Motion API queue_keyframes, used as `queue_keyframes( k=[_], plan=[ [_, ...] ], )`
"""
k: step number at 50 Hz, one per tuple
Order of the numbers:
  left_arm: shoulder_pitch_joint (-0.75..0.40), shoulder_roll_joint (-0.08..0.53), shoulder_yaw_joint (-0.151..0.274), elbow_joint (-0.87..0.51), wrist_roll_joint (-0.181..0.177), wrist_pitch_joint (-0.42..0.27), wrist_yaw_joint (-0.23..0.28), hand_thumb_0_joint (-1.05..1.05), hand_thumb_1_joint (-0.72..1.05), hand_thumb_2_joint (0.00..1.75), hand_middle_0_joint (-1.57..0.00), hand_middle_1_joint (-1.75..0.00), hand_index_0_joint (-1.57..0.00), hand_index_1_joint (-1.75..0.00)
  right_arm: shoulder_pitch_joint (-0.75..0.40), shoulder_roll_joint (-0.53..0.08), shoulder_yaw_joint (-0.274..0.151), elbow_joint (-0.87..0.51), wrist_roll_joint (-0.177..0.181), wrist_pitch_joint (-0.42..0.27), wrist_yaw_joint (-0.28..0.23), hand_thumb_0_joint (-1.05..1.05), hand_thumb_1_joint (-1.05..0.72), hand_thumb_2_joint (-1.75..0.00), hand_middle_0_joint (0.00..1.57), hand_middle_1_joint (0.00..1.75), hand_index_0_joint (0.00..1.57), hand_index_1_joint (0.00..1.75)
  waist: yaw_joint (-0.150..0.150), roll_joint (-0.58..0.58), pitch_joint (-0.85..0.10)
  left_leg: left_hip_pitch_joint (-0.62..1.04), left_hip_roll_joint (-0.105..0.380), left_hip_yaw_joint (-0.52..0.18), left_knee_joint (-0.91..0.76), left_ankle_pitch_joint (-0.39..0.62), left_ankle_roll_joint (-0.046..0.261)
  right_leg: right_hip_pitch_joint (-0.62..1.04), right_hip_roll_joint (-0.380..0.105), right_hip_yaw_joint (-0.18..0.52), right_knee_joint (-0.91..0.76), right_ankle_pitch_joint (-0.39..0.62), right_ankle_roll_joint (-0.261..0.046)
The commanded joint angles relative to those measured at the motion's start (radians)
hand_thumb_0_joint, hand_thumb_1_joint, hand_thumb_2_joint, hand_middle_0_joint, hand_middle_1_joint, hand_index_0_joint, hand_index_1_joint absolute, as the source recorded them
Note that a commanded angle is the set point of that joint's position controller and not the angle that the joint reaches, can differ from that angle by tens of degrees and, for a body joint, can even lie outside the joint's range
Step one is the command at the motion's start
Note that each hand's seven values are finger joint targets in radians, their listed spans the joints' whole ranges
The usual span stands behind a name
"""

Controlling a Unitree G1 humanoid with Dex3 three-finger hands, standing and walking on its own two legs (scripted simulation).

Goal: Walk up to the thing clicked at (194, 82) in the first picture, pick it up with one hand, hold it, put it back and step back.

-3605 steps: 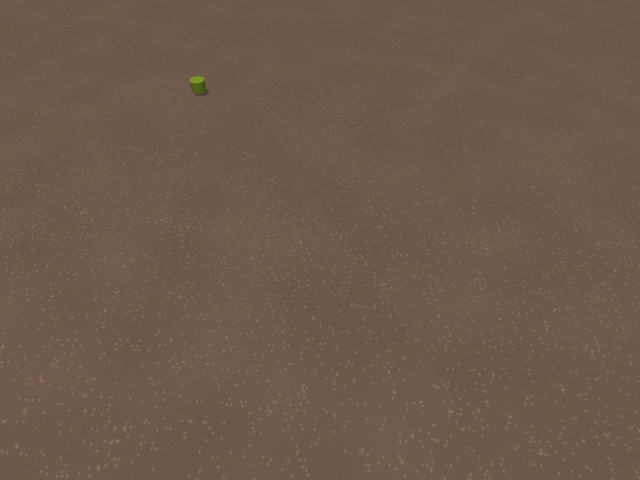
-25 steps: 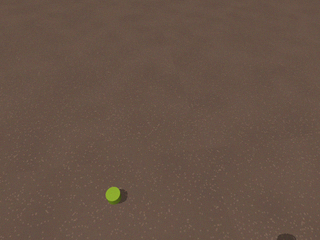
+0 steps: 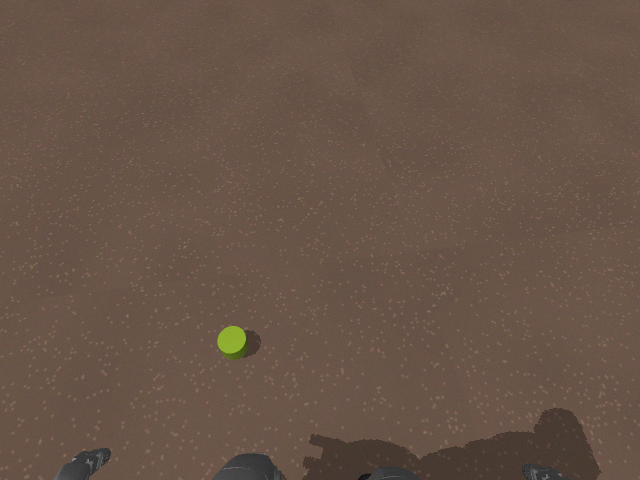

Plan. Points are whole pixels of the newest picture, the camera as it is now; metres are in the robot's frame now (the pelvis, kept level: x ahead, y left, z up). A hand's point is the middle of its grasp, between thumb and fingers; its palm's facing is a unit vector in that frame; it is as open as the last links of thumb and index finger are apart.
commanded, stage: step back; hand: left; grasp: from above
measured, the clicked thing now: (233, 342) +0.51 +0.26 -0.74
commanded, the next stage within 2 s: none
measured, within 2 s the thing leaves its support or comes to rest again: neither
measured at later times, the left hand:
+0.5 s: hand out of the picture +0.04 +0.30 -0.16, palm faces -0.09 -0.92 -0.38, open 7.4 cm
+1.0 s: hand out of the picture -0.07 +0.32 -0.16, palm faces -0.03 -0.94 -0.35, open 7.4 cm
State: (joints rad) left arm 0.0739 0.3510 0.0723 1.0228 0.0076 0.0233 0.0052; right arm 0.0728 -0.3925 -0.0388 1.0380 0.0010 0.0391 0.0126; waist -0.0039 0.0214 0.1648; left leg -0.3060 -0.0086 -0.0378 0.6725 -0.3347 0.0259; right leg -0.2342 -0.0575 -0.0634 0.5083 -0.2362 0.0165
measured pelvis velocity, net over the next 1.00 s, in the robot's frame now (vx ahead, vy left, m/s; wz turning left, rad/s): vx -0.21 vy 0.06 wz -0.02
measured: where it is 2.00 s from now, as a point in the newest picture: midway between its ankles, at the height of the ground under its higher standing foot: outside the picture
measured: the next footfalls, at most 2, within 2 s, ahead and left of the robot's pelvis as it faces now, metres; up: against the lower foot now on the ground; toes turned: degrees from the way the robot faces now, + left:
left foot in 0.10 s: +0.01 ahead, +0.12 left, +0.00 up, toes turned -1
right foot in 0.52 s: -0.06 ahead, -0.07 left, +0.00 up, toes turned -2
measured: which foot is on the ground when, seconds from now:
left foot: up 0.00-0.08, down 0.10-0.58, up 0.60-0.88, down 0.90-1.00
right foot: down 0.00-0.10, up 0.12-0.50, down 0.52-0.92, up 0.94-1.00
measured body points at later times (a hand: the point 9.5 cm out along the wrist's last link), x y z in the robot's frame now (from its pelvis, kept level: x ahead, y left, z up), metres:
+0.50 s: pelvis -0.08 +0.04 -0.01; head -0.01 +0.04 +0.43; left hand +0.04 +0.35 -0.14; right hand +0.01 -0.26 -0.14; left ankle -0.03 +0.12 -0.73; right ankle -0.10 -0.07 -0.72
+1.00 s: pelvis -0.21 +0.06 -0.01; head -0.14 +0.08 +0.43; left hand -0.07 +0.37 -0.13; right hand -0.13 -0.25 -0.12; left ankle -0.20 +0.18 -0.73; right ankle -0.14 -0.07 -0.70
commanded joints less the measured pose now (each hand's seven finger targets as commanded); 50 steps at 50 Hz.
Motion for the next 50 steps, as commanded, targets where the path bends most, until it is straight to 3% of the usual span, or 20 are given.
queue_keyframes(
  k=[1,4,5,6,7,11,14,18,24,27,29,30,34,41,44,45,46,47,48,50],
  plan=[
    [-0.129,0.290,0.061,-0.148,0.019,-0.015,0.025,0.00,0.90,0.90,-0.20,-0.30,-0.20,-0.30,0.135,-0.169,-0.056,-0.066,-0.002,0.006,0.001,0.00,-0.90,-0.90,0.20,0.30,0.20,0.30,-0.052,-0.230,-0.210,0.069,0.001,-0.031,0.156,-0.134,0.032,-0.064,-0.294,0.222,-0.070,0.338,-0.234],
    [-0.097,0.231,0.041,-0.175,0.005,0.001,0.023,0.00,0.90,0.90,-0.20,-0.30,-0.20,-0.30,0.133,-0.198,-0.065,-0.084,-0.013,-0.013,-0.005,0.00,-0.90,-0.90,0.20,0.30,0.20,0.30,-0.036,-0.042,-0.204,0.056,0.104,-0.107,-0.205,0.413,0.041,-0.021,-0.096,0.091,0.176,0.187,-0.097],
    [-0.075,0.186,0.035,-0.189,-0.008,0.007,0.026,0.00,0.90,0.90,-0.20,-0.30,-0.20,-0.30,0.113,-0.270,-0.085,-0.099,-0.027,-0.019,-0.012,0.00,-0.90,-0.90,0.20,0.30,0.20,0.30,-0.026,0.160,-0.204,0.148,0.216,-0.299,-0.273,0.675,0.070,-0.157,0.076,0.070,0.342,-0.047,-0.054],
    [-0.061,0.176,0.037,-0.180,-0.005,0.020,0.034,0.00,0.90,0.90,-0.20,-0.30,-0.20,-0.30,0.136,-0.285,-0.088,-0.103,-0.037,-0.024,-0.016,0.00,-0.90,-0.90,0.20,0.30,0.20,0.30,-0.027,0.151,-0.196,0.207,0.276,-0.386,-0.280,0.803,0.093,-0.253,0.150,0.169,0.455,-0.380,-0.050],
    [-0.019,0.180,0.032,-0.175,-0.004,0.029,0.040,0.00,0.90,0.90,-0.20,-0.30,-0.20,-0.30,0.128,-0.288,-0.088,-0.112,-0.032,-0.028,-0.022,0.00,-0.90,-0.90,0.20,0.30,0.20,0.30,-0.016,0.115,-0.205,0.207,0.301,-0.352,-0.243,0.904,0.114,-0.253,0.147,0.214,0.548,-0.414,-0.052],
    [0.038,0.205,0.035,-0.159,-0.014,0.035,0.046,0.00,0.90,0.90,-0.20,-0.30,-0.20,-0.30,0.003,-0.225,-0.081,-0.173,-0.042,-0.025,-0.047,0.00,-0.90,-0.90,0.20,0.30,0.20,0.30,0.027,0.151,-0.213,0.232,0.202,-0.196,-0.234,0.727,0.059,-0.284,0.145,0.281,0.627,-0.251,-0.050],
    [0.066,0.200,0.038,-0.169,-0.001,0.025,0.041,0.00,0.90,0.90,-0.20,-0.30,-0.20,-0.30,0.048,-0.185,-0.077,-0.186,-0.029,-0.030,-0.058,0.00,-0.90,-0.90,0.20,0.30,0.20,0.30,0.011,0.103,-0.257,0.359,0.220,-0.184,-0.186,0.729,0.125,-0.293,0.134,0.230,0.598,-0.232,-0.018],
    [0.014,0.196,0.040,-0.211,0.003,0.012,0.034,0.00,0.90,0.90,-0.20,-0.30,-0.20,-0.30,0.120,-0.189,-0.083,-0.190,-0.021,-0.025,-0.061,0.00,-0.90,-0.90,0.20,0.30,0.20,0.30,-0.043,0.083,-0.218,0.377,0.221,-0.180,-0.186,0.714,0.122,-0.268,0.120,0.195,0.413,-0.238,0.002],
    [0.118,0.198,0.053,-0.185,0.018,0.001,0.021,0.00,0.90,0.90,-0.20,-0.30,-0.20,-0.30,0.032,-0.227,-0.087,-0.239,-0.021,-0.018,-0.045,0.00,-0.90,-0.90,0.20,0.30,0.20,0.30,-0.005,0.073,-0.231,0.164,0.264,-0.208,-0.187,0.406,0.181,-0.031,0.079,0.112,0.140,-0.155,-0.033],
    [0.180,0.232,0.069,-0.171,0.028,-0.009,0.016,0.00,0.90,0.90,-0.20,-0.30,-0.20,-0.30,-0.007,-0.208,-0.080,-0.242,-0.004,-0.010,-0.035,0.00,-0.90,-0.90,0.20,0.30,0.20,0.30,0.028,-0.057,-0.218,-0.031,0.164,-0.132,-0.093,0.159,0.080,0.102,0.002,0.244,-0.027,0.063,-0.119],
    [0.098,0.339,0.087,-0.221,0.029,-0.014,0.012,0.00,0.90,0.90,-0.20,-0.30,-0.20,-0.30,-0.027,-0.159,-0.070,-0.245,0.001,-0.006,-0.037,0.00,-0.90,-0.90,0.20,0.30,0.20,0.30,0.050,-0.322,-0.142,-0.111,-0.094,0.005,0.295,-0.240,-0.025,-0.066,-0.318,0.632,-0.207,0.156,-0.349],
    [0.048,0.338,0.088,-0.259,0.035,-0.020,0.016,0.00,0.90,0.90,-0.20,-0.30,-0.20,-0.30,0.006,-0.180,-0.078,-0.235,-0.007,-0.001,-0.041,0.00,-0.90,-0.90,0.20,0.30,0.20,0.30,0.035,-0.275,-0.102,-0.079,-0.086,-0.101,0.472,-0.291,-0.038,-0.163,-0.350,0.675,-0.209,0.214,-0.372],
    [-0.014,0.234,0.072,-0.291,0.023,-0.018,0.028,0.00,0.90,0.90,-0.20,-0.30,-0.20,-0.30,0.090,-0.166,-0.060,-0.191,0.004,-0.009,-0.037,0.00,-0.90,-0.90,0.20,0.30,0.20,0.30,-0.012,-0.121,-0.137,-0.136,-0.138,-0.134,0.537,-0.155,-0.037,-0.051,-0.149,0.327,-0.113,0.363,-0.233],
    [0.107,0.233,0.068,-0.310,0.032,0.003,0.030,0.00,0.90,0.90,-0.20,-0.30,-0.20,-0.30,0.100,-0.153,-0.046,-0.234,-0.004,-0.029,-0.048,0.00,-0.90,-0.90,0.20,0.30,0.20,0.30,0.051,-0.217,-0.256,-0.136,-0.017,-0.034,0.040,-0.181,-0.047,0.268,-0.164,0.305,0.011,0.481,-0.229],
    [0.070,0.258,0.063,-0.320,0.013,0.025,0.018,0.00,0.90,0.90,-0.20,-0.30,-0.20,-0.30,0.183,-0.151,-0.062,-0.196,-0.022,-0.037,-0.043,0.00,-0.90,-0.90,0.20,0.30,0.20,0.30,0.003,-0.189,-0.275,0.074,-0.029,0.040,-0.297,0.129,-0.024,0.157,-0.110,0.241,0.121,0.412,-0.160],
    [0.067,0.235,0.054,-0.331,0.011,0.031,0.015,0.00,0.90,0.90,-0.20,-0.30,-0.20,-0.30,0.181,-0.176,-0.074,-0.199,-0.033,-0.040,-0.042,0.00,-0.90,-0.90,0.20,0.30,0.20,0.30,0.002,-0.146,-0.265,0.144,0.018,-0.039,-0.307,0.215,-0.004,0.040,-0.079,0.241,0.137,0.281,-0.116],
    [0.084,0.194,0.046,-0.340,0.007,0.032,0.012,0.00,0.90,0.90,-0.20,-0.30,-0.20,-0.30,0.168,-0.261,-0.094,-0.208,-0.050,-0.040,-0.041,0.00,-0.90,-0.90,0.20,0.30,0.20,0.30,0.007,0.050,-0.260,0.230,0.203,-0.280,-0.312,0.289,0.058,-0.162,0.028,0.193,0.256,0.032,-0.068],
    [0.046,0.199,0.055,-0.342,0.005,0.030,0.019,0.00,0.90,0.90,-0.20,-0.30,-0.20,-0.30,0.100,-0.337,-0.105,-0.230,-0.052,-0.038,-0.033,0.00,-0.90,-0.90,0.20,0.30,0.20,0.30,-0.005,0.203,-0.200,0.120,0.365,-0.455,-0.360,0.330,0.179,-0.249,0.170,0.143,0.428,-0.350,-0.034],
    [-0.008,0.231,0.071,-0.351,0.019,0.029,0.029,0.00,0.90,0.90,-0.20,-0.30,-0.20,-0.30,0.075,-0.379,-0.114,-0.247,-0.043,-0.042,-0.035,0.00,-0.90,-0.90,0.20,0.30,0.20,0.30,-0.052,0.245,-0.166,-0.031,0.464,-0.551,-0.387,0.351,0.297,-0.187,0.138,0.260,0.622,-0.422,-0.022],
    [0.023,0.233,0.074,-0.311,0.013,0.029,0.021,0.00,0.90,0.90,-0.20,-0.30,-0.20,-0.30,0.010,-0.285,-0.085,-0.256,-0.046,-0.048,-0.043,0.00,-0.90,-0.90,0.20,0.30,0.20,0.30,-0.003,0.115,-0.140,-0.039,0.342,-0.322,-0.328,0.434,0.245,-0.192,0.159,0.281,0.749,-0.325,-0.032]
  ],
)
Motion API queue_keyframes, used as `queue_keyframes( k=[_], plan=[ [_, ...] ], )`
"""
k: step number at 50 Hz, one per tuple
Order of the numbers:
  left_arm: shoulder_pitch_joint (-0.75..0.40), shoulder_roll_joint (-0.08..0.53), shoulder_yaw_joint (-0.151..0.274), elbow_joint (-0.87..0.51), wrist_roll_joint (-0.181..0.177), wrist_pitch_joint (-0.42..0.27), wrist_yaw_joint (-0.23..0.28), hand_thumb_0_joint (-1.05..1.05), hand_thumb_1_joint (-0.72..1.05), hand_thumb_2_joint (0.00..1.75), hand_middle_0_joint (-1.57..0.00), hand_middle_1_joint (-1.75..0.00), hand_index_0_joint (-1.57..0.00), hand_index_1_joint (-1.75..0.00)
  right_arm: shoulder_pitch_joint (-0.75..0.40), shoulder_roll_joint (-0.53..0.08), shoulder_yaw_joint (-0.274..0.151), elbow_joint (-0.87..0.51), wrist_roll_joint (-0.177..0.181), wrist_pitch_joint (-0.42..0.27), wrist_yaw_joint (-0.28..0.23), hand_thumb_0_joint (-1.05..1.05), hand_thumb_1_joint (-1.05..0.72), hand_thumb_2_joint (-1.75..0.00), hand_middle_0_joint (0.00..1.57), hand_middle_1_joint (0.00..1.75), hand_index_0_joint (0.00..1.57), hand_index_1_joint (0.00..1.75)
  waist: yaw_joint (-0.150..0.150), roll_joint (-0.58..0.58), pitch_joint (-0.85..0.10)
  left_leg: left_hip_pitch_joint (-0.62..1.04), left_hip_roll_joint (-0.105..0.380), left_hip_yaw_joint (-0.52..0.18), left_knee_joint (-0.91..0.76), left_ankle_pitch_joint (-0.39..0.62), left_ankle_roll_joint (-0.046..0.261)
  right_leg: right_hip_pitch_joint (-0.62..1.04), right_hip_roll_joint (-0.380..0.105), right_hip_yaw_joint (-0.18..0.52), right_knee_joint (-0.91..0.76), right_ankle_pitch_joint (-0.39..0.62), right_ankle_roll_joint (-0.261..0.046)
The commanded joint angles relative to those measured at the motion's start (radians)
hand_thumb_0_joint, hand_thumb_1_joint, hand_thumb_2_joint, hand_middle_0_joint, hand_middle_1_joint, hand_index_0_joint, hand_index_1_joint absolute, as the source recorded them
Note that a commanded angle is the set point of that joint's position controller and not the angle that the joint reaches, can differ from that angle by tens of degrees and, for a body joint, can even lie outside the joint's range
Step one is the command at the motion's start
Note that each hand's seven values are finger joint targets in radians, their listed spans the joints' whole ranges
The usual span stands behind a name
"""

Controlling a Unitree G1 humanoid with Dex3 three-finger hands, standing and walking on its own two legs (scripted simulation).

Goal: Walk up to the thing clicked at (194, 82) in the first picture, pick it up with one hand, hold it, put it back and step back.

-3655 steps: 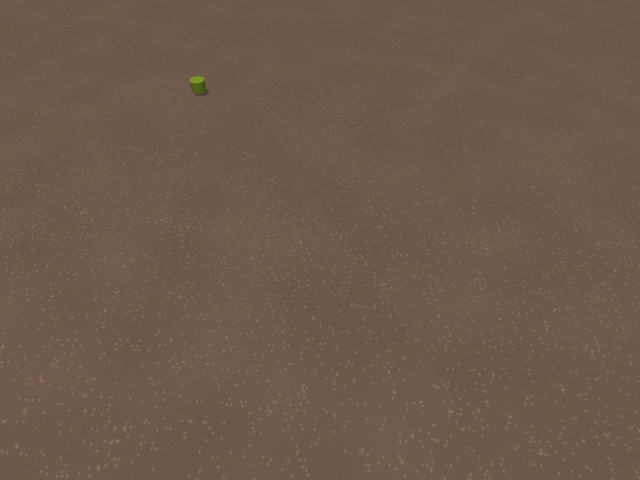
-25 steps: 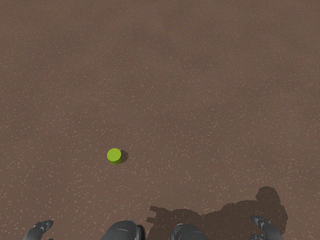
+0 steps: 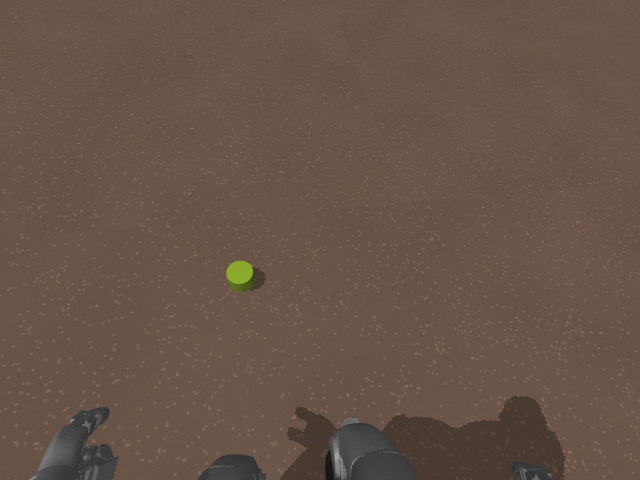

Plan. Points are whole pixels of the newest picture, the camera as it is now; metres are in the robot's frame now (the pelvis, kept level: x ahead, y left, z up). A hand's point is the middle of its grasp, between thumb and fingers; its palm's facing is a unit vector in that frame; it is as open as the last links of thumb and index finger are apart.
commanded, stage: step back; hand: left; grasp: from above
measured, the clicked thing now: (240, 276) +0.71 +0.21 -0.73
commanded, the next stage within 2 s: none
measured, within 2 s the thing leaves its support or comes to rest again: neither
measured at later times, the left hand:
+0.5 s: hand out of the picture -0.05 +0.22 -0.12, palm faces -0.06 -0.91 -0.42, open 7.4 cm
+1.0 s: hand out of the picture -0.24 +0.22 -0.16, palm faces -0.08 -0.93 -0.37, open 7.4 cm
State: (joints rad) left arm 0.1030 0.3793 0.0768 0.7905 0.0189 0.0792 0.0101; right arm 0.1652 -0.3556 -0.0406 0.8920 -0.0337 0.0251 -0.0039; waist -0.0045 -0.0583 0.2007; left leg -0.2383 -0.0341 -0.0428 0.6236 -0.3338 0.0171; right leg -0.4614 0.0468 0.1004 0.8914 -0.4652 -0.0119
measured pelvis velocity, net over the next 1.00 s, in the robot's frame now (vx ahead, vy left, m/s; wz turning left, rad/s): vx -0.33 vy -0.05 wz -0.09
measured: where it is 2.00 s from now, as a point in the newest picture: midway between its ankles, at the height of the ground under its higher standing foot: outside the picture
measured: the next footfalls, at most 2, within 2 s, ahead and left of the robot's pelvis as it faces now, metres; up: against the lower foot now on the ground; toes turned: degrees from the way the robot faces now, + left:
right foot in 0.28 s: -0.09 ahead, -0.15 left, +0.00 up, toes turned -2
left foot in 0.66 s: -0.18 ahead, +0.07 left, +0.00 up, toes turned -2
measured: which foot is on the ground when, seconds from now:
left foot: down 0.00-0.32, up 0.34-0.64, down 0.66-1.00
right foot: up 0.00-0.26, down 0.28-0.68, up 0.70-1.00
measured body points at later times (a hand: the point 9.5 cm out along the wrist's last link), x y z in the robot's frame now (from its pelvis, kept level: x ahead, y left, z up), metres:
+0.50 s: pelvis -0.14 -0.04 +0.01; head -0.10 -0.07 +0.45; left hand -0.04 +0.27 -0.09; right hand -0.05 -0.36 -0.12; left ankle -0.16 +0.11 -0.64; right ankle -0.13 -0.15 -0.72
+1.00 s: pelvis -0.33 -0.05 +0.00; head -0.26 -0.03 +0.44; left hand -0.23 +0.27 -0.13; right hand -0.20 -0.37 -0.09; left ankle -0.22 +0.07 -0.72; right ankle -0.40 -0.19 -0.70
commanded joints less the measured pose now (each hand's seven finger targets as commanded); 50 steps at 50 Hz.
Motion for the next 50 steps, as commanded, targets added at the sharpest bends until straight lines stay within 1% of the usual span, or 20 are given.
queue_keyframes(
  k=[1,3,8,13,14,15,16,17,18,21,26,29,32,33,34,35,36,40,46,50],
  plan=[
    [0.063,0.189,0.066,-0.057,-0.011,-0.027,0.013,0.00,0.90,0.90,-0.20,-0.30,-0.20,-0.30,-0.138,-0.281,-0.070,-0.122,-0.016,-0.034,-0.027,0.00,-0.90,-0.90,0.20,0.30,0.20,0.30,0.047,0.184,-0.172,-0.053,0.287,-0.205,-0.249,0.466,0.203,-0.009,0.070,0.117,0.388,-0.047,-0.009],
    [0.106,0.198,0.073,-0.041,-0.007,-0.026,0.004,0.00,0.90,0.90,-0.20,-0.30,-0.20,-0.30,-0.096,-0.261,-0.070,-0.118,-0.003,-0.036,-0.027,0.00,-0.90,-0.90,0.20,0.30,0.20,0.30,0.049,0.191,-0.172,0.013,0.250,-0.171,-0.233,0.438,0.177,-0.034,0.083,0.089,0.391,0.001,0.005],
    [0.056,0.167,0.061,-0.069,0.004,-0.045,0.006,0.00,0.90,0.90,-0.20,-0.30,-0.20,-0.30,0.024,-0.261,-0.080,-0.115,0.006,-0.029,-0.036,0.00,-0.90,-0.90,0.20,0.30,0.20,0.30,-0.035,0.205,-0.240,0.245,0.287,-0.170,-0.121,0.597,0.247,-0.050,0.018,0.029,0.094,-0.067,0.056],
    [0.191,0.158,0.058,0.007,0.006,-0.059,-0.001,0.00,0.90,0.90,-0.20,-0.30,-0.20,-0.30,-0.061,-0.300,-0.085,-0.155,0.013,-0.002,-0.028,0.00,-0.90,-0.90,0.20,0.30,0.20,0.30,0.021,0.260,-0.310,0.102,0.240,-0.110,-0.016,0.479,0.169,0.247,-0.021,-0.092,-0.441,0.184,0.015],
    [0.230,0.162,0.058,0.031,0.011,-0.062,0.001,0.00,0.90,0.90,-0.20,-0.30,-0.20,-0.30,-0.082,-0.287,-0.080,-0.158,0.021,0.005,-0.025,0.00,-0.90,-0.90,0.20,0.30,0.20,0.30,0.043,0.240,-0.317,0.047,0.212,-0.095,0.011,0.395,0.134,0.309,-0.022,-0.095,-0.523,0.283,-0.004],
    [0.207,0.225,0.076,0.023,0.024,-0.068,0.000,0.00,0.90,0.90,-0.20,-0.30,-0.20,-0.30,-0.076,-0.250,-0.070,-0.163,0.032,0.007,-0.022,0.00,-0.90,-0.90,0.20,0.30,0.20,0.30,0.027,0.136,-0.305,-0.110,0.148,-0.080,0.056,0.243,0.072,0.377,-0.089,0.045,-0.472,0.334,-0.039],
    [0.203,0.305,0.098,0.004,0.026,-0.068,-0.003,0.00,0.90,0.90,-0.20,-0.30,-0.20,-0.30,-0.067,-0.200,-0.053,-0.183,0.035,0.006,-0.023,0.00,-0.90,-0.90,0.20,0.30,0.20,0.30,0.034,-0.111,-0.272,-0.314,-0.001,-0.028,0.216,-0.070,0.007,0.389,-0.277,0.315,-0.502,0.343,-0.115],
    [0.113,0.400,0.109,-0.038,0.032,-0.063,-0.001,0.00,0.90,0.90,-0.20,-0.30,-0.20,-0.30,-0.107,-0.218,-0.066,-0.182,0.034,0.010,-0.044,0.00,-0.90,-0.90,0.20,0.30,0.20,0.30,0.080,-0.266,-0.227,-0.253,-0.057,-0.064,0.462,-0.305,-0.020,0.141,-0.453,0.485,-0.564,0.383,-0.295],
    [0.044,0.367,0.104,-0.064,0.023,-0.068,0.007,0.00,0.90,0.90,-0.20,-0.30,-0.20,-0.30,-0.082,-0.254,-0.083,-0.163,0.041,0.008,-0.043,0.00,-0.90,-0.90,0.20,0.30,0.20,0.30,0.042,-0.228,-0.161,-0.180,-0.008,-0.135,0.569,-0.290,-0.017,0.001,-0.469,0.480,-0.582,0.404,-0.298],
    [-0.032,0.240,0.075,-0.074,0.019,-0.064,0.012,0.00,0.90,0.90,-0.20,-0.30,-0.20,-0.30,-0.003,-0.212,-0.057,-0.112,0.046,0.003,-0.035,0.00,-0.90,-0.90,0.20,0.30,0.20,0.30,-0.020,-0.094,-0.159,-0.249,-0.093,-0.117,0.594,-0.159,-0.008,0.155,-0.236,0.099,-0.444,0.611,-0.170],
    [0.096,0.210,0.067,-0.075,0.030,-0.056,0.025,0.00,0.90,0.90,-0.20,-0.30,-0.20,-0.30,-0.019,-0.185,-0.039,-0.122,0.031,-0.013,-0.041,0.00,-0.90,-0.90,0.20,0.30,0.20,0.30,0.063,-0.127,-0.215,-0.302,-0.064,-0.048,0.354,-0.201,-0.043,0.404,-0.238,0.105,-0.385,0.701,-0.191],
    [0.088,0.222,0.067,-0.091,0.022,-0.049,0.033,0.00,0.90,0.90,-0.20,-0.30,-0.20,-0.30,0.017,-0.188,-0.046,-0.119,0.019,-0.018,-0.037,0.00,-0.90,-0.90,0.20,0.30,0.20,0.30,0.057,-0.157,-0.272,-0.223,0.006,-0.016,0.133,-0.201,-0.029,0.459,-0.303,0.157,-0.349,0.747,-0.208],
    [0.032,0.225,0.054,-0.108,0.002,-0.030,0.023,0.00,0.90,0.90,-0.20,-0.30,-0.20,-0.30,0.119,-0.196,-0.064,-0.071,0.009,-0.024,-0.030,0.00,-0.90,-0.90,0.20,0.30,0.20,0.30,0.002,-0.101,-0.318,0.004,0.004,0.038,-0.232,0.130,0.001,0.350,-0.250,0.095,-0.232,0.654,-0.137],
    [0.022,0.200,0.045,-0.118,0.000,-0.024,0.018,0.00,0.90,0.90,-0.20,-0.30,-0.20,-0.30,0.114,-0.232,-0.078,-0.073,-0.001,-0.023,-0.030,0.00,-0.90,-0.90,0.20,0.30,0.20,0.30,0.007,-0.022,-0.316,0.090,0.082,-0.094,-0.235,0.214,0.038,0.205,-0.202,0.079,-0.190,0.492,-0.088],
    [0.029,0.161,0.034,-0.128,-0.006,-0.026,0.016,0.00,0.90,0.90,-0.20,-0.30,-0.20,-0.30,0.086,-0.328,-0.098,-0.085,-0.012,-0.019,-0.029,0.00,-0.90,-0.90,0.20,0.30,0.20,0.30,0.010,0.205,-0.298,0.146,0.284,-0.357,-0.251,0.375,0.130,0.004,-0.051,-0.014,-0.015,0.179,-0.029],
    [-0.008,0.193,0.049,-0.126,-0.008,-0.024,0.029,0.00,0.90,0.90,-0.20,-0.30,-0.20,-0.30,0.028,-0.395,-0.101,-0.111,-0.010,-0.015,-0.019,0.00,-0.90,-0.90,0.20,0.30,0.20,0.30,-0.015,0.260,-0.264,-0.006,0.421,-0.456,-0.272,0.420,0.264,0.002,0.036,-0.002,0.166,-0.179,-0.005],
    [-0.015,0.215,0.057,-0.111,0.001,-0.023,0.036,0.00,0.90,0.90,-0.20,-0.30,-0.20,-0.30,-0.017,-0.410,-0.107,-0.124,-0.010,-0.022,-0.024,0.00,-0.90,-0.90,0.20,0.30,0.20,0.30,-0.024,0.290,-0.227,-0.138,0.484,-0.538,-0.308,0.384,0.325,0.054,0.021,0.083,0.326,-0.205,-0.003],
    [0.093,0.207,0.060,-0.039,-0.011,-0.021,0.017,0.00,0.90,0.90,-0.20,-0.30,-0.20,-0.30,-0.106,-0.251,-0.064,-0.139,-0.012,-0.023,-0.031,0.00,-0.90,-0.90,0.20,0.30,0.20,0.30,0.060,0.156,-0.181,-0.062,0.267,-0.173,-0.229,0.449,0.198,-0.009,0.069,0.088,0.432,-0.027,0.000],
    [0.091,0.172,0.034,-0.027,-0.001,-0.051,0.013,0.00,0.90,0.90,-0.20,-0.30,-0.20,-0.30,-0.017,-0.249,-0.071,-0.130,-0.002,0.001,-0.017,0.00,-0.90,-0.90,0.20,0.30,0.20,0.30,-0.022,0.262,-0.237,0.192,0.254,-0.140,-0.180,0.411,0.237,0.006,0.004,-0.029,0.020,-0.054,0.065],
    [0.192,0.178,0.035,0.050,-0.001,-0.071,0.011,0.00,0.90,0.90,-0.20,-0.30,-0.20,-0.30,-0.044,-0.299,-0.082,-0.127,0.000,0.027,-0.006,0.00,-0.90,-0.90,0.20,0.30,0.20,0.30,0.004,0.303,-0.334,0.137,0.251,-0.131,-0.142,0.241,0.186,0.227,-0.026,-0.121,-0.375,0.050,0.022]
  ],
)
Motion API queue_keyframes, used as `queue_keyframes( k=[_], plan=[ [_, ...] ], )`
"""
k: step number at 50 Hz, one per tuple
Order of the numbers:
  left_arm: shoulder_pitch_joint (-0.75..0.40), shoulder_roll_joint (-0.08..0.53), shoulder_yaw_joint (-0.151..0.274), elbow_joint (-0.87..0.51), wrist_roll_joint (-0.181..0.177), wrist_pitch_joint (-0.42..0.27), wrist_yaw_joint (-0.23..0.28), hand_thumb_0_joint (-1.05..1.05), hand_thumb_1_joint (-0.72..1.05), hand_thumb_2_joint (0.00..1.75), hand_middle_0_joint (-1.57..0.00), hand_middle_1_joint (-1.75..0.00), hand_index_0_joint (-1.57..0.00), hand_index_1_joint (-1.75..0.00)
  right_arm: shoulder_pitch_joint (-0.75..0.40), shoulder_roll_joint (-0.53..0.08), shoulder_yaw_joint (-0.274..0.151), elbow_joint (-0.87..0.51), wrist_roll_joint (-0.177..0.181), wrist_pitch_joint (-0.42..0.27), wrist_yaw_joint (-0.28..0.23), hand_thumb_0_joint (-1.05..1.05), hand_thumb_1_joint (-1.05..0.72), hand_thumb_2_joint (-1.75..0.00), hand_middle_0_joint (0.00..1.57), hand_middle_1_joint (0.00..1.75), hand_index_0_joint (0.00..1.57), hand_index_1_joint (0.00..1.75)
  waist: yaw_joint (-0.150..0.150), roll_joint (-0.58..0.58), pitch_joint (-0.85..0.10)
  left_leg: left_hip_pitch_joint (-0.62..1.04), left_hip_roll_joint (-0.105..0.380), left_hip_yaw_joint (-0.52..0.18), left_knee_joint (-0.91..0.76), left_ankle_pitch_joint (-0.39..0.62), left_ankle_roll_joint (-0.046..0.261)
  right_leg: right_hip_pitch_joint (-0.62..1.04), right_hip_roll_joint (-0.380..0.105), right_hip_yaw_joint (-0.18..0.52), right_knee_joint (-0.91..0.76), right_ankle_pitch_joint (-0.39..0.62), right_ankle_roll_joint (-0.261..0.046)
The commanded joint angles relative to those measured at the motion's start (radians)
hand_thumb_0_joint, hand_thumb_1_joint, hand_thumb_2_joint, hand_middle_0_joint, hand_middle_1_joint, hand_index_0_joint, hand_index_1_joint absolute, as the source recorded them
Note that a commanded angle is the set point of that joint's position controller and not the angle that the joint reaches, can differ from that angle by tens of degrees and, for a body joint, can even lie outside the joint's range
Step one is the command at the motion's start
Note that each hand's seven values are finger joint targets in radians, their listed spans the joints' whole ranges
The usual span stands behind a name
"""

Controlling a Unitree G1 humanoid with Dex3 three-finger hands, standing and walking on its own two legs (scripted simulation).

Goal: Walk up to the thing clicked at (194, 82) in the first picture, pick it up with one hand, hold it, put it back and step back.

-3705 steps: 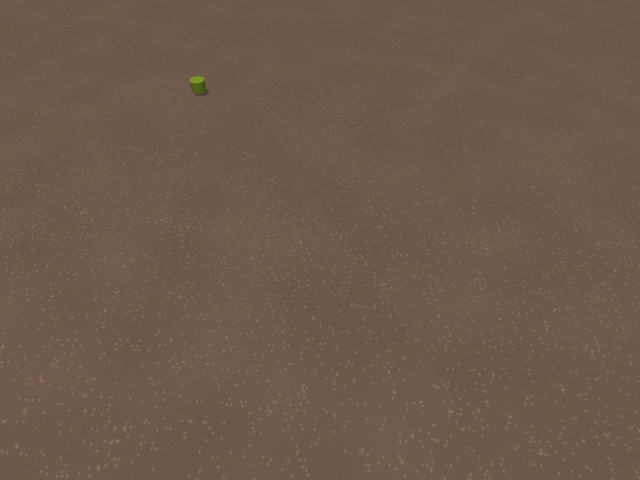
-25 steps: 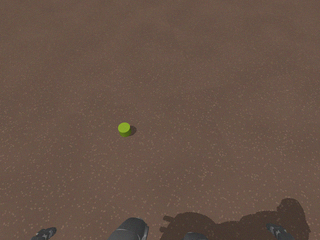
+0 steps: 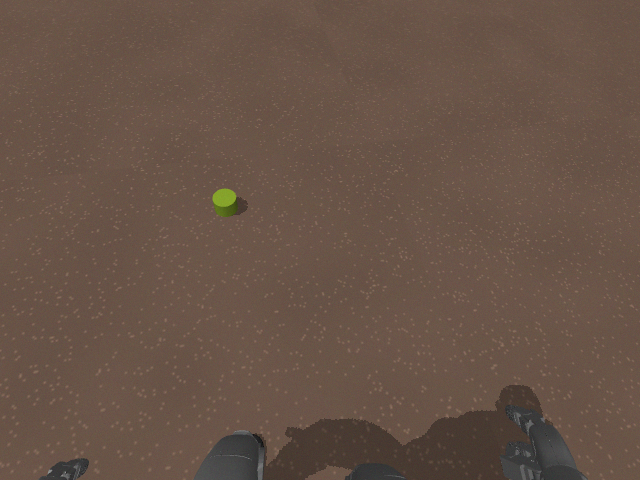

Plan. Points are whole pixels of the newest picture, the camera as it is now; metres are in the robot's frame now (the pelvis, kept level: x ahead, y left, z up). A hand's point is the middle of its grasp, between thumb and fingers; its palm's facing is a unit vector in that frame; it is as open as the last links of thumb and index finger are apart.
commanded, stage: step back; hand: left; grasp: from above
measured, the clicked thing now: (225, 202) +1.01 +0.34 -0.73
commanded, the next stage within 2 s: stand in 1.22 s
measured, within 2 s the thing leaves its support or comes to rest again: neither
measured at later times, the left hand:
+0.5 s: hand out of the picture -0.04 +0.27 -0.13, palm faces +0.10 -0.91 -0.40, open 7.4 cm
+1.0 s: hand out of the picture -0.03 +0.25 -0.15, palm faces +0.15 -0.91 -0.39, open 7.4 cm
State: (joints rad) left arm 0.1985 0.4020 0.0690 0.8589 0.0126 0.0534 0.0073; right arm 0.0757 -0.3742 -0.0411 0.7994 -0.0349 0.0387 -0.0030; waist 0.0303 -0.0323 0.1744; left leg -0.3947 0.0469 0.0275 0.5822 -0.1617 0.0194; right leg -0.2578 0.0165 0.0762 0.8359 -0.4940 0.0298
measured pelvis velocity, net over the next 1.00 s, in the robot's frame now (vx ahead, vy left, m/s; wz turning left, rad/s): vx -0.05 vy -0.02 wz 0.13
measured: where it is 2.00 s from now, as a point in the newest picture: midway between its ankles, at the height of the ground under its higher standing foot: outside the picture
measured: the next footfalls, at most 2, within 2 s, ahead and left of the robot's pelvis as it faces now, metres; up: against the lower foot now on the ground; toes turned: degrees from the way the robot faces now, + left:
right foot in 0.04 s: +0.00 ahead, -0.14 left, +0.00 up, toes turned +3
left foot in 0.38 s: -0.06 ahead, +0.12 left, +0.00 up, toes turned +3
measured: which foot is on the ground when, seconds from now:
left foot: down 0.00-0.08, up 0.10-0.36, down 0.38-0.66, up 0.68-0.96, down 0.98-1.00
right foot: up 0.00-0.02, down 0.04-1.00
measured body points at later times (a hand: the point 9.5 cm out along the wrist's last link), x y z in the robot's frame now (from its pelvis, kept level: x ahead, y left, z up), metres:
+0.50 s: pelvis -0.09 -0.02 +0.00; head -0.09 -0.02 +0.45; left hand -0.05 +0.31 -0.11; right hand -0.02 -0.32 -0.13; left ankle -0.10 +0.11 -0.72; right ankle -0.07 -0.13 -0.70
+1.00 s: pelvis -0.05 -0.02 +0.00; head -0.01 -0.03 +0.45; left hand -0.04 +0.30 -0.12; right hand +0.08 -0.32 -0.13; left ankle -0.01 +0.11 -0.73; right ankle -0.04 -0.14 -0.72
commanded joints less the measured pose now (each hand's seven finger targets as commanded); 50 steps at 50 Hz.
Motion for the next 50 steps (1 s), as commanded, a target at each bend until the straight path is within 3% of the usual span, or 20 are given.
queue_keyframes(
  k=[1,2,4,5,9,14,18,20,21,22,25,28,31,33,34,35,38,45,48,50],
  plan=[
    [0.145,0.155,0.045,0.017,0.009,-0.049,0.012,0.00,0.90,0.90,-0.20,-0.30,-0.20,-0.30,0.020,-0.283,-0.081,-0.038,0.009,0.021,-0.005,0.00,-0.90,-0.90,0.20,0.30,0.20,0.30,-0.006,0.255,-0.314,0.224,0.146,-0.173,-0.070,0.023,0.157,0.105,0.015,-0.124,-0.428,0.169,-0.038],
    [0.167,0.175,0.057,0.041,0.019,-0.050,0.012,0.00,0.90,0.90,-0.20,-0.30,-0.20,-0.30,0.013,-0.256,-0.073,-0.039,0.013,0.025,-0.003,0.00,-0.90,-0.90,0.20,0.30,0.20,0.30,0.005,0.188,-0.296,0.123,0.107,-0.155,-0.018,-0.088,0.118,0.157,0.003,-0.080,-0.463,0.187,-0.058],
    [0.079,0.340,0.101,-0.015,0.043,-0.048,0.012,0.00,0.90,0.90,-0.20,-0.30,-0.20,-0.30,-0.018,-0.161,-0.049,-0.076,0.017,0.013,-0.011,0.00,-0.90,-0.90,0.20,0.30,0.20,0.30,0.033,-0.183,-0.162,-0.197,-0.146,-0.116,0.285,-0.405,-0.017,0.005,-0.348,0.423,-0.575,-0.122,-0.215],
    [-0.017,0.400,0.107,-0.051,0.049,-0.048,0.019,0.00,0.90,0.90,-0.20,-0.30,-0.20,-0.30,-0.036,-0.217,-0.073,-0.068,0.010,0.018,-0.023,0.00,-0.90,-0.90,0.20,0.30,0.20,0.30,0.054,-0.248,-0.083,-0.116,-0.077,-0.211,0.484,-0.424,-0.044,-0.236,-0.494,0.570,-0.654,-0.177,-0.340],
    [-0.128,0.211,0.066,-0.059,0.032,-0.069,0.022,0.00,0.90,0.90,-0.20,-0.30,-0.20,-0.30,0.092,-0.189,-0.060,0.026,0.022,0.002,-0.012,0.00,-0.90,-0.90,0.20,0.30,0.20,0.30,-0.057,-0.081,-0.074,-0.090,-0.150,-0.183,0.562,-0.233,-0.037,-0.113,-0.213,0.087,-0.469,0.281,-0.192],
    [0.022,0.244,0.085,-0.030,0.049,-0.076,0.009,0.00,0.90,0.90,-0.20,-0.30,-0.20,-0.30,0.045,-0.189,-0.051,0.021,0.006,-0.033,0.003,0.00,-0.90,-0.90,0.20,0.30,0.20,0.30,0.054,-0.179,-0.133,-0.136,-0.066,-0.083,0.180,-0.328,-0.049,0.173,-0.226,0.141,-0.466,-0.038,-0.199],
    [-0.016,0.245,0.066,-0.031,0.028,-0.056,-0.005,0.00,0.90,0.90,-0.20,-0.30,-0.20,-0.30,0.153,-0.177,-0.064,0.087,-0.003,-0.066,0.002,0.00,-0.90,-0.90,0.20,0.30,0.20,0.30,-0.010,-0.153,-0.173,0.214,-0.077,-0.008,-0.244,-0.185,-0.016,0.028,-0.235,0.096,-0.342,0.072,-0.174],
    [0.037,0.127,0.031,-0.036,0.018,-0.054,-0.007,0.00,0.90,0.90,-0.20,-0.30,-0.20,-0.30,0.209,-0.247,-0.091,0.109,-0.018,-0.082,-0.007,0.00,-0.90,-0.90,0.20,0.30,0.20,0.30,-0.020,0.126,-0.222,0.430,0.100,-0.344,-0.301,-0.265,0.051,-0.207,-0.111,-0.026,-0.050,0.114,-0.088],
    [-0.029,0.134,0.033,-0.041,0.004,-0.057,-0.008,0.00,0.90,0.90,-0.20,-0.30,-0.20,-0.30,0.180,-0.340,-0.099,0.091,-0.016,-0.082,-0.006,0.00,-0.90,-0.90,0.20,0.30,0.20,0.30,-0.039,0.217,-0.150,0.326,0.273,-0.618,-0.368,-0.543,0.177,-0.338,-0.023,-0.121,0.011,-0.050,-0.050],
    [-0.099,0.226,0.058,-0.034,0.019,-0.062,-0.005,0.00,0.90,0.90,-0.20,-0.30,-0.20,-0.30,0.154,-0.378,-0.110,0.096,-0.002,-0.079,0.000,0.00,-0.90,-0.90,0.20,0.30,0.20,0.30,-0.063,0.184,-0.059,0.109,0.326,-0.646,-0.404,-0.660,0.255,-0.248,-0.086,-0.023,0.088,-0.082,-0.059],
    [-0.039,0.192,0.053,-0.003,0.005,-0.079,-0.024,0.00,0.90,0.90,-0.20,-0.30,-0.20,-0.30,0.098,-0.257,-0.073,0.079,-0.012,-0.083,0.004,0.00,-0.90,-0.90,0.20,0.30,0.20,0.30,-0.015,0.165,-0.032,0.139,0.180,-0.374,-0.329,-0.458,0.177,-0.215,-0.079,-0.042,-0.023,0.003,-0.069],
    [-0.016,0.169,0.052,0.027,0.008,-0.092,-0.027,0.00,0.90,0.90,-0.20,-0.30,-0.20,-0.30,0.116,-0.263,-0.079,0.091,-0.004,-0.078,0.013,0.00,-0.90,-0.90,0.20,0.30,0.20,0.30,-0.034,0.201,-0.082,0.105,0.140,-0.286,-0.269,-0.332,0.147,-0.060,-0.030,-0.120,-0.190,0.089,-0.052],
    [0.101,0.167,0.061,0.082,0.021,-0.103,-0.008,0.00,0.90,0.90,-0.20,-0.30,-0.20,-0.30,0.070,-0.200,-0.057,0.074,0.008,-0.051,0.014,0.00,-0.90,-0.90,0.20,0.30,0.20,0.30,0.044,0.141,-0.137,-0.063,0.060,-0.157,-0.061,-0.383,0.076,0.226,0.008,-0.138,-0.371,0.191,-0.059],
    [0.132,0.304,0.092,0.072,0.041,-0.116,0.007,0.00,0.90,0.90,-0.20,-0.30,-0.20,-0.30,0.072,-0.109,-0.029,0.043,0.011,-0.047,0.001,0.00,-0.90,-0.90,0.20,0.30,0.20,0.30,0.069,-0.158,-0.129,-0.273,-0.130,-0.095,0.315,-0.428,0.001,0.209,-0.354,0.478,-0.657,-0.251,-0.175],
    [0.043,0.339,0.095,0.044,0.043,-0.115,0.005,0.00,0.90,0.90,-0.20,-0.30,-0.20,-0.30,0.071,-0.194,-0.055,0.063,0.004,-0.045,-0.008,0.00,-0.90,-0.90,0.20,0.30,0.20,0.30,0.047,-0.067,-0.062,-0.191,-0.066,-0.186,0.388,-0.423,-0.003,0.029,-0.453,0.565,-0.681,-0.353,-0.266],
    [-0.017,0.329,0.096,0.026,0.035,-0.115,0.005,0.00,0.90,0.90,-0.20,-0.30,-0.20,-0.30,0.121,-0.231,-0.066,0.081,0.006,-0.051,-0.009,0.00,-0.90,-0.90,0.20,0.30,0.20,0.30,0.013,-0.063,-0.019,-0.178,-0.021,-0.185,0.408,-0.397,-0.001,-0.010,-0.462,0.544,-0.657,-0.290,-0.308],
    [-0.020,0.222,0.062,0.040,0.018,-0.136,0.008,0.00,0.90,0.90,-0.20,-0.30,-0.20,-0.30,0.154,-0.175,-0.051,0.122,0.015,-0.060,0.000,0.00,-0.90,-0.90,0.20,0.30,0.20,0.30,-0.016,-0.023,-0.082,-0.107,-0.024,-0.185,0.332,-0.275,-0.001,0.065,-0.282,0.195,-0.548,0.208,-0.193],
    [-0.034,0.219,0.044,0.040,0.008,-0.121,0.013,0.00,0.90,0.90,-0.20,-0.30,-0.20,-0.30,0.120,-0.147,-0.045,0.126,0.010,-0.053,0.000,0.00,-0.90,-0.90,0.20,0.30,0.20,0.30,-0.010,-0.135,-0.171,0.072,-0.036,-0.011,0.067,-0.183,-0.012,0.071,-0.264,0.023,-0.375,0.744,-0.178],
    [-0.051,0.209,0.030,0.035,-0.004,-0.103,0.015,0.00,0.90,0.90,-0.20,-0.30,-0.20,-0.30,0.145,-0.156,-0.051,0.151,0.009,-0.059,-0.007,0.00,-0.90,-0.90,0.20,0.30,0.20,0.30,-0.037,-0.093,-0.215,0.203,-0.038,-0.011,-0.103,0.082,0.013,0.044,-0.220,-0.018,-0.242,0.742,-0.117],
    [-0.030,0.158,0.012,0.028,-0.015,-0.091,0.014,0.00,0.90,0.90,-0.20,-0.30,-0.20,-0.30,0.105,-0.233,-0.065,0.139,0.003,-0.064,-0.014,0.00,-0.90,-0.90,0.20,0.30,0.20,0.30,-0.017,0.078,-0.262,0.257,0.148,-0.243,-0.132,0.236,0.092,-0.035,-0.115,-0.053,-0.159,0.429,-0.059]
  ],
)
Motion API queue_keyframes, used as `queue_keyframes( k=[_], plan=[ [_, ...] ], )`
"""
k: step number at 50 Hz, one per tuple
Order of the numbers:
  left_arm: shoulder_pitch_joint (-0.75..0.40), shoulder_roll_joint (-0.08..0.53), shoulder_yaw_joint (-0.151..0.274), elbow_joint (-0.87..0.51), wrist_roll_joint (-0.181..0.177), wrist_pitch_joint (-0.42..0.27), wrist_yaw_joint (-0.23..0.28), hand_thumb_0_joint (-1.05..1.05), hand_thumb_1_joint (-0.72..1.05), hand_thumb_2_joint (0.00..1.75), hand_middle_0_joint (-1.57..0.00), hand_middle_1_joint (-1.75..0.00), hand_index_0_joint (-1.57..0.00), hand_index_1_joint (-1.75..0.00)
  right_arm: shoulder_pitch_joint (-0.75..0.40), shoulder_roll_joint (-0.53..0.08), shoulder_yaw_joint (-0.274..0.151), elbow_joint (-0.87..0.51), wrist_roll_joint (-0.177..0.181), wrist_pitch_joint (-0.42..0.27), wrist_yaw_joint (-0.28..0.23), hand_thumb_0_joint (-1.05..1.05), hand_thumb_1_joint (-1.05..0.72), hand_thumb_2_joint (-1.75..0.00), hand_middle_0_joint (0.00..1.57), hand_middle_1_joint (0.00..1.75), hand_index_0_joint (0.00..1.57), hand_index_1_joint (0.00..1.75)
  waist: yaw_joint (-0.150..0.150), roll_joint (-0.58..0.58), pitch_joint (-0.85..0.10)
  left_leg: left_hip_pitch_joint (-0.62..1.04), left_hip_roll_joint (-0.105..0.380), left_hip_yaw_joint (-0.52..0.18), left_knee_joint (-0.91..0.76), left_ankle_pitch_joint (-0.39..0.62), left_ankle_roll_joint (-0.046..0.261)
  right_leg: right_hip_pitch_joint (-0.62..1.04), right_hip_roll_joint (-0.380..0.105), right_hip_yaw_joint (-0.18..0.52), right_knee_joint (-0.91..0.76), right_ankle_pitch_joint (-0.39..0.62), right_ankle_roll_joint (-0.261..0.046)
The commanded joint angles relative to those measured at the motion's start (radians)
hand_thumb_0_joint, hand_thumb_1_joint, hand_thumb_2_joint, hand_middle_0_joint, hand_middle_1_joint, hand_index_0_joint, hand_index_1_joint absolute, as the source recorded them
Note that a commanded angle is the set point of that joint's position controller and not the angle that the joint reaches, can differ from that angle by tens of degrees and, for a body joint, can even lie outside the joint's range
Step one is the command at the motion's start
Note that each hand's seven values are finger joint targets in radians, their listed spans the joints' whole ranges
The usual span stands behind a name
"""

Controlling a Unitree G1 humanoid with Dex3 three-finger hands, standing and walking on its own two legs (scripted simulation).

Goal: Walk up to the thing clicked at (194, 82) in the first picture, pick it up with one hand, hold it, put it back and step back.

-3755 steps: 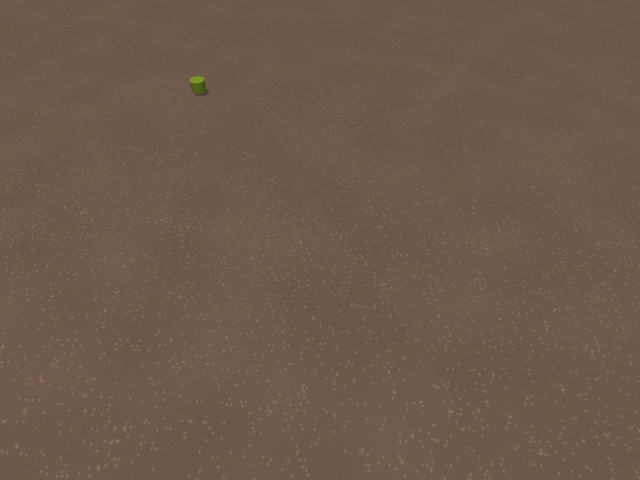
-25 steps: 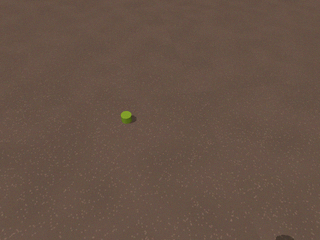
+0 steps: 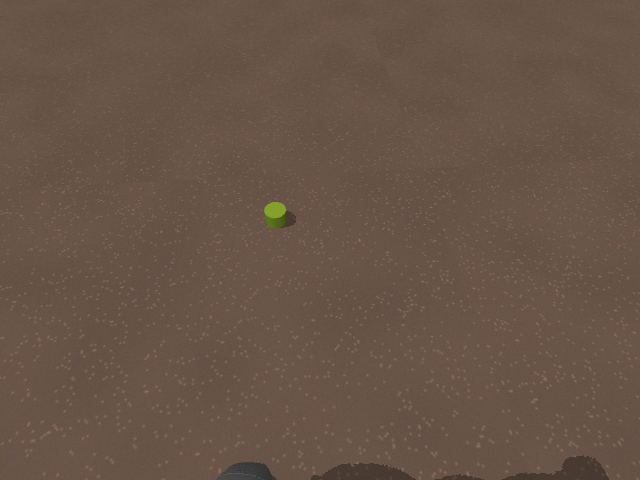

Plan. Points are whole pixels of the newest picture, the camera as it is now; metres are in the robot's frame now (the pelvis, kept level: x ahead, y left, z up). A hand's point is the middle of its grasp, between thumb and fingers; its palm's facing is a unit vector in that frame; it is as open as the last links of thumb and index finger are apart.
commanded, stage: step back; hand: left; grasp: from above
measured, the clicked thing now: (275, 215) +1.10 +0.23 -0.73
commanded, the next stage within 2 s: stand in 0.22 s
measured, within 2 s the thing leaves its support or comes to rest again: neither
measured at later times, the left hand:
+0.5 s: hand out of the picture +0.11 +0.26 -0.13, palm faces -0.04 -0.94 -0.33, open 7.4 cm
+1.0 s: hand out of the picture +0.10 +0.26 -0.13, palm faces -0.06 -0.94 -0.33, open 7.4 cm
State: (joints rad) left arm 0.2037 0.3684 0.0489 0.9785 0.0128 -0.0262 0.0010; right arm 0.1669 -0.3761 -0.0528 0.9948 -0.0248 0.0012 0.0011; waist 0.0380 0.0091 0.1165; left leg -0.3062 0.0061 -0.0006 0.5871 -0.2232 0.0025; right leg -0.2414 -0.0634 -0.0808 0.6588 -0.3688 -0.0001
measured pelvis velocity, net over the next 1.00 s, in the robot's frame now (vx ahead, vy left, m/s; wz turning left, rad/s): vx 0.02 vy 0.01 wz -0.03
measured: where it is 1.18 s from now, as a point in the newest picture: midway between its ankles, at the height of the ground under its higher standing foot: outside the picture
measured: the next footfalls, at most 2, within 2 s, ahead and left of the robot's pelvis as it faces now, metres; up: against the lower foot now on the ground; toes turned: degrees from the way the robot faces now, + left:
none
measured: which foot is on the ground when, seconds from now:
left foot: down 0.00-1.00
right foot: down 0.00-1.00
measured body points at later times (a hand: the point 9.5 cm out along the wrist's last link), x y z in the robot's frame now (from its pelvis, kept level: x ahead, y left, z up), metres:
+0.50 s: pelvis +0.02 +0.01 +0.02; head +0.03 +0.02 +0.47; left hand +0.11 +0.31 -0.11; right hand +0.13 -0.28 -0.10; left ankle +0.05 +0.13 -0.72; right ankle -0.01 -0.12 -0.72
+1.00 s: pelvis +0.02 +0.01 +0.02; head +0.03 +0.00 +0.47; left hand +0.10 +0.31 -0.11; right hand +0.08 -0.29 -0.11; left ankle +0.05 +0.13 -0.72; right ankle -0.01 -0.12 -0.72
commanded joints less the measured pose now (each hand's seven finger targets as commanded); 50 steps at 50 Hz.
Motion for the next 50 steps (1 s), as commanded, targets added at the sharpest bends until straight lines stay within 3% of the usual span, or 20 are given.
queue_keyframes(
  k=[1,2,3,5,6,7,8,10,11,15,17,22,27,29,32,34,37,50],
  plan=[
    [-0.022,0.189,0.029,-0.076,-0.026,0.000,0.022,0.00,0.90,0.90,-0.20,-0.30,-0.20,-0.30,-0.052,-0.263,-0.053,-0.070,0.000,-0.025,-0.017,0.00,-0.90,-0.90,0.20,0.30,0.20,0.30,-0.005,0.083,-0.212,0.095,0.251,-0.269,-0.165,0.186,0.187,-0.007,0.030,0.056,0.040,0.062,-0.020],
    [-0.021,0.194,0.031,-0.049,-0.022,0.006,0.024,0.00,0.90,0.90,-0.20,-0.30,-0.20,-0.30,-0.083,-0.272,-0.052,-0.069,0.003,-0.021,-0.014,0.00,-0.90,-0.90,0.20,0.30,0.20,0.30,-0.009,0.121,-0.185,0.018,0.278,-0.288,-0.186,0.109,0.214,0.046,0.040,0.053,0.035,-0.071,-0.024],
    [-0.007,0.192,0.027,-0.030,-0.016,0.003,0.024,0.00,0.90,0.90,-0.20,-0.30,-0.20,-0.30,-0.110,-0.253,-0.045,-0.062,0.002,-0.017,-0.012,0.00,-0.90,-0.90,0.20,0.30,0.20,0.30,0.006,0.123,-0.171,-0.008,0.264,-0.261,-0.190,0.076,0.190,0.075,0.032,0.062,-0.020,-0.060,-0.029],
    [0.008,0.208,0.029,-0.010,-0.006,-0.010,0.022,0.00,0.90,0.90,-0.20,-0.30,-0.20,-0.30,-0.142,-0.211,-0.027,-0.057,0.005,-0.011,-0.010,0.00,-0.90,-0.90,0.20,0.30,0.20,0.30,0.015,0.098,-0.173,-0.008,0.188,-0.164,-0.143,0.094,0.110,0.107,-0.004,0.097,-0.126,0.105,-0.040],
    [-0.003,0.226,0.035,-0.003,-0.005,-0.016,0.021,0.00,0.90,0.90,-0.20,-0.30,-0.20,-0.30,-0.145,-0.195,-0.020,-0.050,0.007,-0.011,-0.010,0.00,-0.90,-0.90,0.20,0.30,0.20,0.30,0.008,0.077,-0.160,-0.023,0.151,-0.138,-0.116,0.089,0.078,0.107,-0.029,0.142,-0.160,0.165,-0.047],
    [-0.025,0.242,0.037,-0.001,-0.003,-0.018,0.021,0.00,0.90,0.90,-0.20,-0.30,-0.20,-0.30,-0.146,-0.186,-0.020,-0.042,0.008,-0.010,-0.009,0.00,-0.90,-0.90,0.20,0.30,0.20,0.30,-0.004,0.055,-0.139,-0.017,0.119,-0.118,-0.101,0.051,0.052,0.079,-0.058,0.188,-0.196,0.163,-0.058],
    [-0.051,0.250,0.037,-0.003,-0.002,-0.020,0.021,0.00,0.90,0.90,-0.20,-0.30,-0.20,-0.30,-0.137,-0.182,-0.016,-0.028,0.009,-0.010,-0.008,0.00,-0.90,-0.90,0.20,0.30,0.20,0.30,-0.018,0.039,-0.142,0.024,0.115,-0.110,-0.110,0.042,0.046,0.055,-0.078,0.206,-0.215,0.173,-0.062],
    [-0.094,0.233,0.028,-0.001,-0.007,-0.021,0.020,0.00,0.90,0.90,-0.20,-0.30,-0.20,-0.30,-0.134,-0.184,-0.015,-0.004,0.004,-0.014,-0.005,0.00,-0.90,-0.90,0.20,0.30,0.20,0.30,-0.029,0.046,-0.143,0.090,0.131,-0.118,-0.149,0.101,0.053,0.026,-0.059,0.177,-0.204,0.221,-0.052],
    [-0.083,0.176,-0.001,0.030,-0.010,-0.016,0.011,0.00,0.90,0.90,-0.20,-0.30,-0.20,-0.30,-0.113,-0.194,-0.004,0.003,0.014,-0.030,0.000,0.00,-0.90,-0.90,0.20,0.30,0.20,0.30,-0.033,0.046,-0.170,0.123,0.150,-0.152,-0.193,0.148,0.059,0.063,-0.038,0.140,-0.218,0.211,-0.031],
    [-0.089,0.189,-0.004,0.058,-0.013,-0.018,0.009,0.00,0.90,0.90,-0.20,-0.30,-0.20,-0.30,-0.144,-0.187,-0.002,0.021,0.015,-0.048,0.001,0.00,-0.90,-0.90,0.20,0.30,0.20,0.30,-0.025,0.025,-0.198,0.209,0.154,-0.124,-0.189,0.366,0.052,0.113,-0.049,0.133,-0.263,0.339,-0.016],
    [-0.107,0.195,-0.005,0.067,-0.012,-0.018,0.009,0.00,0.90,0.90,-0.20,-0.30,-0.20,-0.30,-0.140,-0.183,0.001,0.033,0.017,-0.052,-0.001,0.00,-0.90,-0.90,0.20,0.30,0.20,0.30,-0.028,0.015,-0.198,0.228,0.151,-0.109,-0.199,0.411,0.042,0.128,-0.057,0.129,-0.272,0.376,-0.014],
    [-0.134,0.195,-0.008,0.087,-0.009,-0.017,0.006,0.00,0.90,0.90,-0.20,-0.30,-0.20,-0.30,-0.166,-0.175,0.004,0.047,0.019,-0.046,-0.001,0.00,-0.90,-0.90,0.20,0.30,0.20,0.30,-0.030,0.008,-0.169,0.216,0.135,-0.090,-0.247,0.301,0.027,0.142,-0.069,0.135,-0.335,0.339,-0.012],
    [-0.159,0.198,-0.010,0.100,-0.005,-0.018,0.004,0.00,0.90,0.90,-0.20,-0.30,-0.20,-0.30,-0.158,-0.169,0.007,0.067,0.019,-0.040,0.002,0.00,-0.90,-0.90,0.20,0.30,0.20,0.30,-0.041,-0.010,-0.135,0.182,0.127,-0.086,-0.288,0.184,0.017,0.140,-0.074,0.143,-0.385,0.260,-0.007],
    [-0.142,0.193,-0.010,0.110,-0.004,-0.016,0.003,0.00,0.90,0.90,-0.20,-0.30,-0.20,-0.30,-0.174,-0.181,0.004,0.071,0.018,-0.039,0.002,0.00,-0.90,-0.90,0.20,0.30,0.20,0.30,-0.033,0.012,-0.125,0.184,0.125,-0.090,-0.305,0.103,0.015,0.123,-0.071,0.142,-0.400,0.210,-0.008],
    [-0.151,0.198,-0.008,0.111,-0.003,-0.015,0.002,0.00,0.90,0.90,-0.20,-0.30,-0.20,-0.30,-0.165,-0.177,0.006,0.077,0.018,-0.041,0.003,0.00,-0.90,-0.90,0.20,0.30,0.20,0.30,-0.033,-0.004,-0.131,0.179,0.127,-0.091,-0.321,0.102,0.012,0.131,-0.073,0.142,-0.397,0.205,-0.012],
    [-0.151,0.195,-0.010,0.112,-0.004,-0.019,0.002,0.00,0.90,0.90,-0.20,-0.30,-0.20,-0.30,-0.162,-0.180,0.008,0.081,0.017,-0.044,0.003,0.00,-0.90,-0.90,0.20,0.30,0.20,0.30,-0.032,0.000,-0.149,0.189,0.131,-0.088,-0.309,0.162,0.013,0.149,-0.077,0.143,-0.398,0.242,-0.012],
    [-0.147,0.198,-0.010,0.117,-0.004,-0.017,0.001,0.00,0.90,0.90,-0.20,-0.30,-0.20,-0.30,-0.153,-0.179,0.010,0.089,0.017,-0.043,0.002,0.00,-0.90,-0.90,0.20,0.30,0.20,0.30,-0.036,-0.001,-0.134,0.196,0.128,-0.087,-0.315,0.125,0.008,0.122,-0.075,0.145,-0.408,0.209,-0.012],
    [-0.136,0.195,-0.011,0.116,-0.006,-0.014,0.005,0.00,0.90,0.90,-0.20,-0.30,-0.20,-0.30,-0.126,-0.182,0.016,0.101,0.018,-0.039,-0.002,0.00,-0.90,-0.90,0.20,0.30,0.20,0.30,-0.039,-0.016,-0.161,0.216,0.133,-0.075,-0.291,0.218,0.009,0.140,-0.079,0.142,-0.403,0.293,-0.011]
  ],
)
